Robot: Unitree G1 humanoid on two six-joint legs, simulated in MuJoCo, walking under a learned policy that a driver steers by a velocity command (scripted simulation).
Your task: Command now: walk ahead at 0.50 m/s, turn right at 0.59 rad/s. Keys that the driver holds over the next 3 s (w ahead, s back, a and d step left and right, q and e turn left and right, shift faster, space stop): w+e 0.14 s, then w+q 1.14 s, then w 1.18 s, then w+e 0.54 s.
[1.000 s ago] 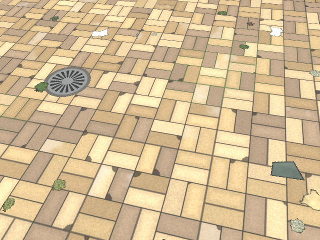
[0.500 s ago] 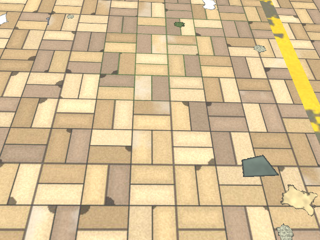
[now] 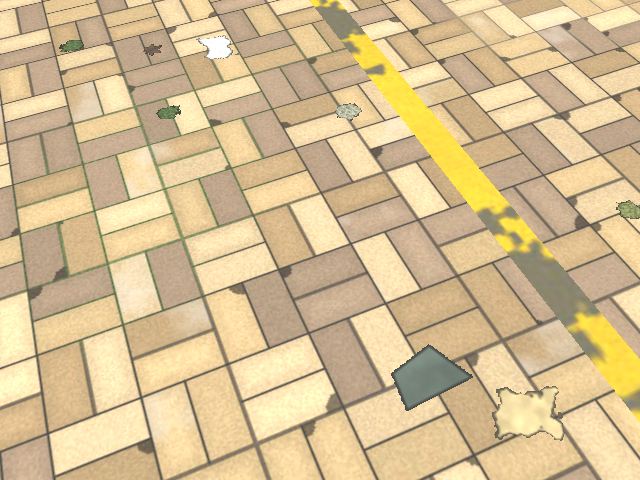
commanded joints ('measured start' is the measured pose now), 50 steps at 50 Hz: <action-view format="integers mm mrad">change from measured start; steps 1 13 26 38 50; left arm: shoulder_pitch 19 196 35 -339 -12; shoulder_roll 162 150 80 71 91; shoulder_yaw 40 27 -14 -41 -12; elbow -56 1 -103 -253 -163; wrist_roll -7 16 47 21 24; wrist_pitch -31 -53 -38 -46 -71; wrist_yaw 4 22 -6 -15 22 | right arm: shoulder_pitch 25 -217 129 273 156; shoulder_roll -78 -94 -138 -171 -109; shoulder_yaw -21 -1 -31 -52 -33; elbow -45 -133 29 36 -47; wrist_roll -3 13 47 30 6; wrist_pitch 13 -16 -44 -21 22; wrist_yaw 3 18 2 -19 24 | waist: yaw -14 73 33 -71 4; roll -44 -112 40 60 -142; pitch -49 6 -64 -33 -61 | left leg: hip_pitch -60 6 430 497 -35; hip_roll -12 -81 37 2 -80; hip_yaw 14 40 -319 -353 -63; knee -80 -510 -866 -782 55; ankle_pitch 101 243 433 528 0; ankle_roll -24 68 291 227 73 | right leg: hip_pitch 40 238 -358 -364 83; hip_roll -242 -299 -180 -135 -378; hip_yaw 258 259 44 20 223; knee -181 -137 678 216 -193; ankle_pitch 312 482 -95 130 75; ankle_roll -143 -53 130 173 2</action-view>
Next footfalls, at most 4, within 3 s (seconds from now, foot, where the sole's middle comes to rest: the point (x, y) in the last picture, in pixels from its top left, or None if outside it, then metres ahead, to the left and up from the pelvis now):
0.32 left None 0.35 0.12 -0.78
0.86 right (367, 396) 0.64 -0.05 -0.78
1.40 left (234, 333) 0.80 0.25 -0.78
1.96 right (241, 217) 1.17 0.26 -0.78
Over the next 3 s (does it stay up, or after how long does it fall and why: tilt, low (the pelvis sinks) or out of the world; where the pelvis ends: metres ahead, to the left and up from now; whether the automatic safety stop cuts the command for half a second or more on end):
stays up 1.44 0.54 -0.01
